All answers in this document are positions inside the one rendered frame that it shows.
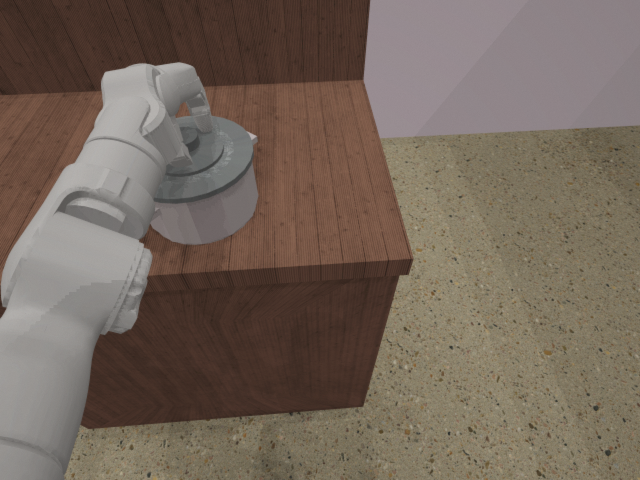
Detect knob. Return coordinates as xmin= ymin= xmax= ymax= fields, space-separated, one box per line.
xmin=179 ymin=127 xmax=200 ymax=152

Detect left robot forearm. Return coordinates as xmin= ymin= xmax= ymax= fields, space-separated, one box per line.
xmin=1 ymin=63 xmax=181 ymax=308

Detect robot left upper arm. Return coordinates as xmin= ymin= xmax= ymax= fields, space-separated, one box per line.
xmin=0 ymin=211 xmax=153 ymax=480

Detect lid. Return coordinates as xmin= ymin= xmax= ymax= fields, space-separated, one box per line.
xmin=154 ymin=116 xmax=254 ymax=204

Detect left robot hand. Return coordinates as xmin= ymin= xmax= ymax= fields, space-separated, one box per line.
xmin=157 ymin=62 xmax=213 ymax=167

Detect pot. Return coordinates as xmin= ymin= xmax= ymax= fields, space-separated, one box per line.
xmin=150 ymin=132 xmax=258 ymax=245

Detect table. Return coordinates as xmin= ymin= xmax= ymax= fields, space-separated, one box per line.
xmin=0 ymin=0 xmax=414 ymax=429

